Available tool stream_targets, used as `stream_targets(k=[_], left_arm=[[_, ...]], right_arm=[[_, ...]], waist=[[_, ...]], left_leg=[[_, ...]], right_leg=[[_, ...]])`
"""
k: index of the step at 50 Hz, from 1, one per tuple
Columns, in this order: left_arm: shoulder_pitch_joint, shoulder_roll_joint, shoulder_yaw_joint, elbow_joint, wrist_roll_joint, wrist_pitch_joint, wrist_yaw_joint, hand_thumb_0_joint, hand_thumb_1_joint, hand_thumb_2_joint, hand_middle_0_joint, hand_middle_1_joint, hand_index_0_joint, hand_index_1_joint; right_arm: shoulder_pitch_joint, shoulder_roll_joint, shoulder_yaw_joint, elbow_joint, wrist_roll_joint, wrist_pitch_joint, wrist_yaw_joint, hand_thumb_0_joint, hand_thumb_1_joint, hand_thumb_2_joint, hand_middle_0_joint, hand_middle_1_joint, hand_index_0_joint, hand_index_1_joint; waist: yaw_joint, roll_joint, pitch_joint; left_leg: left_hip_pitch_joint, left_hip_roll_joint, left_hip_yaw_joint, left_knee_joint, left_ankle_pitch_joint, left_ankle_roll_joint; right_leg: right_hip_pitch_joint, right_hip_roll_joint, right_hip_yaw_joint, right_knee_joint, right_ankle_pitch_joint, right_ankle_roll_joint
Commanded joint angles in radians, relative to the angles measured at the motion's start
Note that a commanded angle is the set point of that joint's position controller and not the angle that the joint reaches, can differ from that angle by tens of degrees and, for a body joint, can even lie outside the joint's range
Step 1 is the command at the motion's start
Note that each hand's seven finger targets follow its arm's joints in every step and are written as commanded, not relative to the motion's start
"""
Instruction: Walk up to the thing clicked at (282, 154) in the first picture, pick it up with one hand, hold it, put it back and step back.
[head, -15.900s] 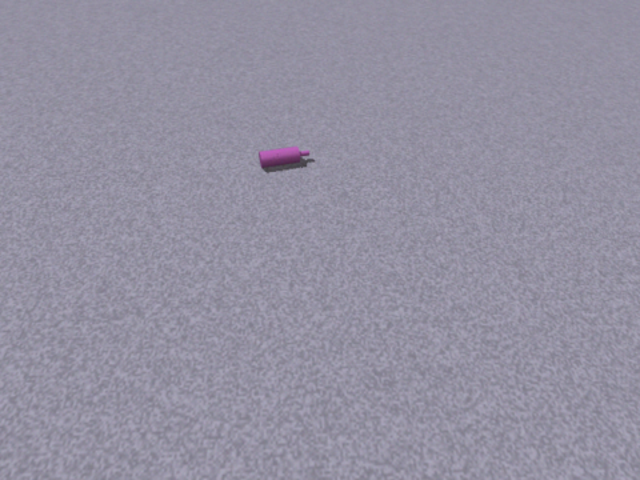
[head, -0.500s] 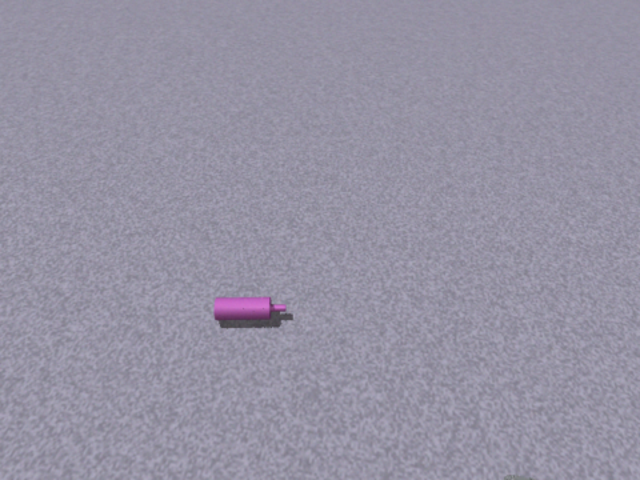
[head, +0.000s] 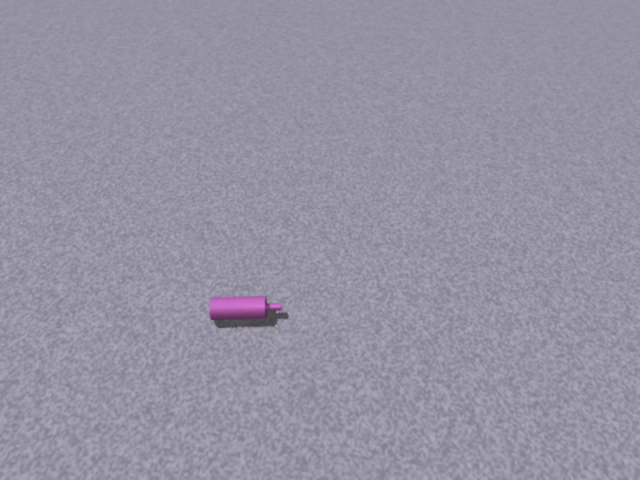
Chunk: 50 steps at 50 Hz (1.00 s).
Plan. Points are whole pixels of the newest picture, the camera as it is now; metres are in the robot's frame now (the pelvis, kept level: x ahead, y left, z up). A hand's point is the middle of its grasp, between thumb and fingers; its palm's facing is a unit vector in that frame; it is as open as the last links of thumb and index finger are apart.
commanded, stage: stand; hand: left
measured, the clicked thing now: (246, 307) +0.75 +0.23 -0.74
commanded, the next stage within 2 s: walk up in 0.10 s
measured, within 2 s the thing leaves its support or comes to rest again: neither
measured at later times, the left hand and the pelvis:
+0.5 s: hand out of the picture +0.09 +0.33 -0.17, palm faces +0.00 -0.94 -0.35, open 7.4 cm; pelvis +0.08 +0.04 -0.01, yaw +1 degrees
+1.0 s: hand (148, 353) +0.32 +0.27 -0.13, palm faces +0.01 -0.93 -0.37, open 7.3 cm; pelvis +0.24 +0.01 -0.01, yaw +1 degrees
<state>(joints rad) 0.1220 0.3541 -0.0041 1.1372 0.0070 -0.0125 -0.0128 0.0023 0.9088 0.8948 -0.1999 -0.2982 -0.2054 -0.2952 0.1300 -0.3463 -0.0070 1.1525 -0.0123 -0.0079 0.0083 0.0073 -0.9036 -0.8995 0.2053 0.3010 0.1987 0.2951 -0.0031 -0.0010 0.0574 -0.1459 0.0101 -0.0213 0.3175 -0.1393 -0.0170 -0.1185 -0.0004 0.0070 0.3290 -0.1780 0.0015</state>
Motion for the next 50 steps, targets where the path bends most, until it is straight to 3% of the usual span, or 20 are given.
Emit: stream_targets(k=[1, 4, 5, 6, 9, 11, 14, 18, 19, 20, 21, 23, 26, 33, 38, 39, 40, 41, 45, 50], left_arm=[[-0.040, 0.221, 0.035, -0.062, -0.002, -0.024, 0.016, 0.000, 0.900, 0.900, -0.200, -0.300, -0.200, -0.300], [-0.038, 0.216, 0.032, -0.060, 0.000, -0.024, 0.017, 0.000, 0.900, 0.900, -0.200, -0.300, -0.200, -0.300], [0.021, 0.281, 0.091, -0.107, 0.014, -0.030, -0.004, 0.000, 0.900, 0.900, -0.200, -0.300, -0.200, -0.300], [0.051, 0.281, 0.099, -0.097, 0.022, -0.030, -0.010, 0.000, 0.900, 0.900, -0.200, -0.300, -0.200, -0.300], [0.134, 0.284, 0.122, -0.120, 0.026, -0.040, -0.013, 0.000, 0.900, 0.900, -0.200, -0.300, -0.200, -0.300], [0.164, 0.338, 0.145, -0.144, 0.033, -0.055, -0.007, 0.000, 0.900, 0.900, -0.200, -0.300, -0.200, -0.300], [0.060, 0.337, 0.144, -0.211, 0.035, -0.057, -0.013, 0.000, 0.900, 0.900, -0.200, -0.300, -0.200, -0.300], [0.011, 0.259, 0.113, -0.270, 0.018, -0.038, -0.029, 0.000, 0.900, 0.900, -0.200, -0.300, -0.200, -0.300], [0.054, 0.199, 0.096, -0.286, 0.011, -0.038, -0.032, 0.000, 0.900, 0.900, -0.200, -0.300, -0.200, -0.300], [0.066, 0.176, 0.092, -0.290, 0.008, -0.037, -0.026, 0.000, 0.900, 0.900, -0.200, -0.300, -0.200, -0.300], [0.067, 0.275, 0.114, -0.281, 0.015, -0.035, -0.014, 0.000, 0.900, 0.900, -0.200, -0.300, -0.200, -0.300], [0.143, 0.272, 0.105, -0.251, -0.001, -0.036, -0.018, 0.000, 0.900, 0.900, -0.200, -0.300, -0.200, -0.300], [0.168, 0.270, 0.105, -0.240, 0.005, -0.036, -0.030, 0.000, 0.900, 0.900, -0.200, -0.300, -0.200, -0.300], [0.064, 0.225, 0.111, -0.324, 0.019, -0.037, -0.057, 0.000, 0.900, 0.900, -0.200, -0.300, -0.200, -0.300], [0.200, 0.239, 0.137, -0.301, 0.013, -0.049, -0.048, 0.000, 0.900, 0.900, -0.200, -0.300, -0.200, -0.300], [0.291, 0.278, 0.154, -0.287, 0.016, -0.061, -0.036, 0.000, 0.900, 0.900, -0.200, -0.300, -0.200, -0.300], [0.351, 0.372, 0.180, -0.300, 0.023, -0.072, -0.024, 0.000, 0.900, 0.900, -0.200, -0.300, -0.200, -0.300], [0.322, 0.396, 0.177, -0.318, 0.003, -0.070, -0.025, 0.000, 0.900, 0.900, -0.200, -0.300, -0.200, -0.300], [0.161, 0.310, 0.147, -0.372, -0.005, -0.065, -0.016, 0.000, 0.900, 0.900, -0.200, -0.300, -0.200, -0.300], [0.165, 0.292, 0.142, -0.399, 0.009, -0.072, -0.020, 0.000, 0.900, 0.900, -0.200, -0.300, -0.200, -0.300]], right_arm=[[-0.037, -0.217, -0.030, -0.058, 0.005, -0.028, -0.011, 0.000, -0.900, -0.900, 0.200, 0.300, 0.200, 0.300], [-0.048, -0.212, -0.027, -0.060, 0.006, -0.025, -0.009, 0.000, -0.900, -0.900, 0.200, 0.300, 0.200, 0.300], [0.026, -0.288, -0.080, -0.110, -0.010, -0.035, 0.011, 0.000, -0.900, -0.900, 0.200, 0.300, 0.200, 0.300], [0.041, -0.293, -0.089, -0.111, -0.017, -0.034, 0.019, 0.000, -0.900, -0.900, 0.200, 0.300, 0.200, 0.300], [-0.074, -0.227, -0.089, -0.192, -0.024, -0.038, 0.028, 0.000, -0.900, -0.900, 0.200, 0.300, 0.200, 0.300], [-0.090, -0.218, -0.094, -0.225, -0.028, -0.046, 0.025, 0.000, -0.900, -0.900, 0.200, 0.300, 0.200, 0.300], [-0.016, -0.236, -0.111, -0.235, -0.021, -0.051, 0.043, 0.000, -0.900, -0.900, 0.200, 0.300, 0.200, 0.300], [0.207, -0.233, -0.142, -0.181, -0.032, -0.069, 0.035, 0.000, -0.900, -0.900, 0.200, 0.300, 0.200, 0.300], [0.288, -0.297, -0.166, -0.178, -0.037, -0.076, 0.024, 0.000, -0.900, -0.900, 0.200, 0.300, 0.200, 0.300], [0.327, -0.404, -0.182, -0.196, -0.048, -0.083, 0.023, 0.000, -0.900, -0.900, 0.200, 0.300, 0.200, 0.300], [0.255, -0.404, -0.180, -0.232, -0.017, -0.081, 0.024, 0.000, -0.900, -0.900, 0.200, 0.300, 0.200, 0.300], [0.171, -0.328, -0.147, -0.282, -0.008, -0.083, 0.018, 0.000, -0.900, -0.900, 0.200, 0.300, 0.200, 0.300], [0.176, -0.306, -0.133, -0.300, -0.003, -0.091, 0.013, 0.000, -0.900, -0.900, 0.200, 0.300, 0.200, 0.300], [0.222, -0.312, -0.132, -0.352, 0.002, -0.087, 0.018, 0.000, -0.900, -0.900, 0.200, 0.300, 0.200, 0.300], [0.174, -0.298, -0.119, -0.403, 0.005, -0.074, 0.014, 0.000, -0.900, -0.900, 0.200, 0.300, 0.200, 0.300], [0.219, -0.243, -0.100, -0.406, 0.009, -0.076, 0.013, 0.000, -0.900, -0.900, 0.200, 0.300, 0.200, 0.300], [0.267, -0.181, -0.078, -0.431, 0.013, -0.077, 0.012, 0.000, -0.900, -0.900, 0.200, 0.300, 0.200, 0.300], [0.260, -0.256, -0.096, -0.411, 0.011, -0.067, 0.002, 0.000, -0.900, -0.900, 0.200, 0.300, 0.200, 0.300], [0.289, -0.282, -0.107, -0.350, 0.014, -0.054, 0.013, 0.000, -0.900, -0.900, 0.200, 0.300, 0.200, 0.300], [0.274, -0.243, -0.109, -0.343, -0.011, -0.051, 0.036, 0.000, -0.900, -0.900, 0.200, 0.300, 0.200, 0.300]], waist=[[0.000, 0.013, -0.086], [0.000, -0.006, -0.050], [-0.002, 0.002, -0.168], [0.011, 0.023, -0.097], [0.078, -0.071, 0.083], [0.090, -0.141, 0.083], [0.031, -0.141, 0.051], [-0.089, -0.055, -0.013], [-0.119, 0.162, -0.065], [-0.123, 0.301, -0.047], [-0.091, 0.149, -0.010], [-0.028, 0.081, 0.017], [-0.022, 0.138, 0.036], [-0.044, 0.136, 0.043], [0.055, 0.060, -0.009], [0.097, -0.078, -0.088], [0.104, -0.322, -0.143], [0.101, -0.253, -0.104], [0.013, -0.135, 0.040], [0.015, -0.164, 0.043]], left_leg=[[0.034, 0.117, -0.091, -0.047, 0.070, 0.032], [0.017, 0.113, -0.093, -0.053, 0.026, 0.032], [0.044, 0.069, -0.091, 0.021, -0.396, 0.098], [-0.062, 0.078, -0.124, 0.026, -0.568, 0.108], [-0.381, 0.027, -0.053, 0.206, -0.364, 0.075], [-0.515, 0.053, -0.030, 0.419, -0.294, 0.043], [-0.351, 0.096, -0.041, 0.371, -0.323, 0.045], [0.150, -0.009, 0.077, 0.111, -0.063, 0.032], [0.297, 0.097, -0.129, -0.017, -0.253, 0.077], [0.278, 0.345, -0.563, -0.152, -0.475, 0.181], [0.164, 0.399, -0.598, -0.151, -0.534, 0.267], [0.144, 0.320, -0.386, -0.094, -0.329, 0.241], [0.059, 0.262, -0.209, -0.104, -0.077, 0.214], [0.020, 0.214, -0.059, -0.032, 0.141, 0.209], [-0.150, 0.188, -0.037, 0.199, 0.105, 0.163], [-0.172, 0.118, 0.018, 0.446, 0.131, 0.132], [-0.358, -0.008, 0.089, 0.765, -0.152, 0.077], [-0.461, -0.054, 0.027, 0.888, -0.416, 0.073], [-0.388, 0.064, -0.050, 0.805, -0.274, 0.057], [-0.330, 0.074, 0.034, 0.542, -0.191, 0.010]], right_leg=[[0.002, -0.122, 0.101, -0.057, 0.071, -0.027], [-0.018, -0.120, 0.098, -0.071, 0.029, -0.022], [0.029, -0.061, 0.080, 0.003, -0.355, -0.064], [-0.012, -0.074, 0.115, 0.027, -0.511, -0.083], [0.077, -0.190, 0.297, -0.075, -0.489, -0.157], [0.198, -0.357, 0.455, -0.169, -0.243, -0.263], [0.049, -0.314, 0.323, -0.162, -0.356, -0.241], [-0.255, -0.133, 0.042, 0.163, -0.098, -0.133], [-0.391, -0.033, -0.041, 0.443, -0.128, -0.086], [-0.561, 0.086, 0.006, 0.656, -0.380, -0.055], [-0.518, -0.003, 0.130, 0.727, -0.393, -0.062], [-0.514, -0.039, 0.141, 0.738, -0.280, -0.060], [-0.433, -0.061, 0.089, 0.632, -0.187, -0.019], [-0.304, -0.070, -0.038, 0.336, -0.028, -0.023], [0.028, -0.015, -0.064, 0.228, -0.004, -0.053], [0.155, -0.044, -0.001, 0.153, -0.051, -0.079], [0.267, -0.282, 0.374, 0.042, -0.166, -0.163], [0.213, -0.426, 0.640, -0.068, -0.225, -0.287], [-0.097, -0.294, 0.317, -0.098, -0.284, -0.243], [-0.153, -0.217, 0.135, -0.087, -0.166, -0.235]])
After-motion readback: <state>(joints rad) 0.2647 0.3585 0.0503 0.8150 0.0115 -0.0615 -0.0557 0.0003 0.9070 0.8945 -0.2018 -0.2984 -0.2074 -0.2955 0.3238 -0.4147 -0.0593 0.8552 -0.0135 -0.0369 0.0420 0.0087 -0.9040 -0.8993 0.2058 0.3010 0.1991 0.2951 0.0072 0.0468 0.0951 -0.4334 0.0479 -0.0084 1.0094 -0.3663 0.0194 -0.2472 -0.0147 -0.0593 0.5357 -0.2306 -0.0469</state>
